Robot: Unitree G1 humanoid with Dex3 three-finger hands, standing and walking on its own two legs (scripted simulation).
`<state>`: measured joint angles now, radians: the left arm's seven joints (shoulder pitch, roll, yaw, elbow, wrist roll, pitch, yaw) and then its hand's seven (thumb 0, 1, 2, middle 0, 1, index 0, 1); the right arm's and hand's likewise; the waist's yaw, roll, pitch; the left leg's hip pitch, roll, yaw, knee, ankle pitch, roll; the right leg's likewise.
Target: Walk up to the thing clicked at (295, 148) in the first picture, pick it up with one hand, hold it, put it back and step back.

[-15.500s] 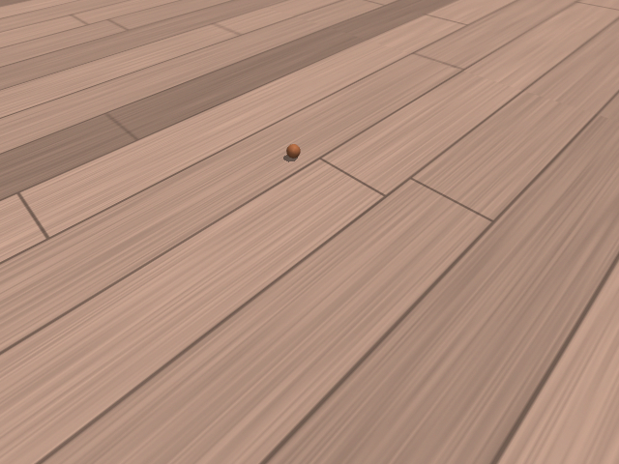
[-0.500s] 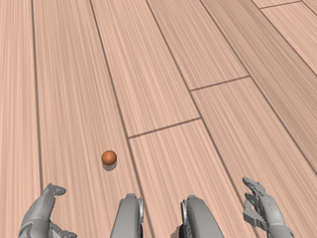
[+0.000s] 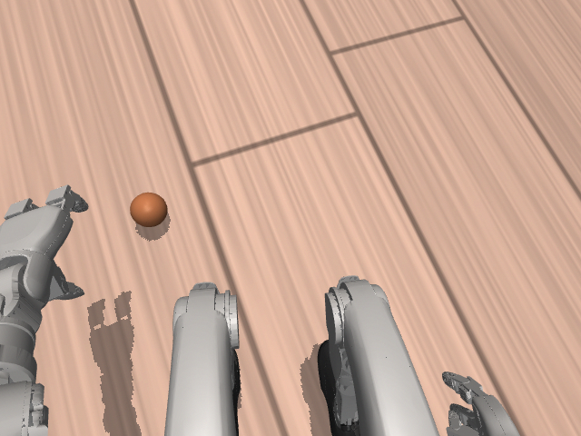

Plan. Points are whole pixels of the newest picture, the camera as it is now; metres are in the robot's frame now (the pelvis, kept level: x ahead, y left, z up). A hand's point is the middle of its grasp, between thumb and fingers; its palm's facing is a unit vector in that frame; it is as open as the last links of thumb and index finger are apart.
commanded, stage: rise first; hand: left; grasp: from above
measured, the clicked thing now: (149, 209) +0.52 +0.30 -0.37
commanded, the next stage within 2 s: none
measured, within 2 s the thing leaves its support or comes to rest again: neither
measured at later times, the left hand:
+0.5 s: hand (84, 231) +0.43 +0.35 -0.20, palm faces -0.46 -0.05 -0.89, open 14.1 cm
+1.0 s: hand (101, 221) +0.46 +0.34 -0.24, palm faces -0.45 -0.06 -0.89, open 14.1 cm
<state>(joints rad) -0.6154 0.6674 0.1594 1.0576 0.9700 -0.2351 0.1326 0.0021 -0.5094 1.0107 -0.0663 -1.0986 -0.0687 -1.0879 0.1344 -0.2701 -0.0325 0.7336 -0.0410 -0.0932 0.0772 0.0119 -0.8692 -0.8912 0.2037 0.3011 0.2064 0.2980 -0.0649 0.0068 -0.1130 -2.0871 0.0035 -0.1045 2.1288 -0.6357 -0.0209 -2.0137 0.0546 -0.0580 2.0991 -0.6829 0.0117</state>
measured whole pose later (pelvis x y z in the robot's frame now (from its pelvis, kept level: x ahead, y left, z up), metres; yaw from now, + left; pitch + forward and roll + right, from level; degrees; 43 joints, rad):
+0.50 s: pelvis +0.00 +0.01 -0.06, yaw -3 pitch +33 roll -9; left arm -0.83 0.81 0.14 1.31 1.27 -0.32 0.30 0.00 -0.51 0.99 -0.09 -0.99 -0.09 -0.99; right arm 0.11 -0.25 0.02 0.74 -0.11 -0.01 0.12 0.01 -0.90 -0.90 0.20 0.30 0.21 0.30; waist -0.15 -0.03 -0.08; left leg -2.26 0.00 -0.14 2.32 -0.66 0.00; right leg -2.15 0.06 -0.09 2.25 -0.71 0.03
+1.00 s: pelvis +0.01 +0.01 -0.07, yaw -5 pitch +34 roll -10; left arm -0.88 0.85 0.17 1.36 1.27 -0.30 0.35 0.00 -0.53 1.00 -0.08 -1.05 -0.08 -1.04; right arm 0.11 -0.26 0.06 0.73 -0.14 -0.01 0.14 0.01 -0.91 -0.90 0.20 0.30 0.21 0.30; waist -0.18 -0.04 -0.04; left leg -2.31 0.01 -0.17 2.40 -0.69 -0.01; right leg -2.20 0.08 -0.11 2.31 -0.72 0.04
